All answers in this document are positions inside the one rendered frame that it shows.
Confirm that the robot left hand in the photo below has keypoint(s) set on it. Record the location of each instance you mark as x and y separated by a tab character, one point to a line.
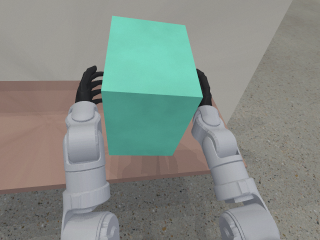
84	91

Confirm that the robot right hand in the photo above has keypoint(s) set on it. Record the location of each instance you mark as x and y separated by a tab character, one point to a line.
205	89

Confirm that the right robot forearm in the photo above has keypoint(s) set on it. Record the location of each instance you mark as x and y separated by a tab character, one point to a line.
219	145

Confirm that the carton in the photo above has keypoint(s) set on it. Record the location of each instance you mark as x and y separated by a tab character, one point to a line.
150	88

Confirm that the table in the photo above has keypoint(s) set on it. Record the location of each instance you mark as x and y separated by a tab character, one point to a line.
32	129

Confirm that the robot right upper arm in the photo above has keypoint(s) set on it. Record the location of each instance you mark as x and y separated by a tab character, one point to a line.
247	222

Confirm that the robot left upper arm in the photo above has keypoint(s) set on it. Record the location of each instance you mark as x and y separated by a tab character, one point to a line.
100	225

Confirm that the left robot forearm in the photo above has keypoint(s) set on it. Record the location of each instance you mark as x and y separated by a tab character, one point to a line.
84	162

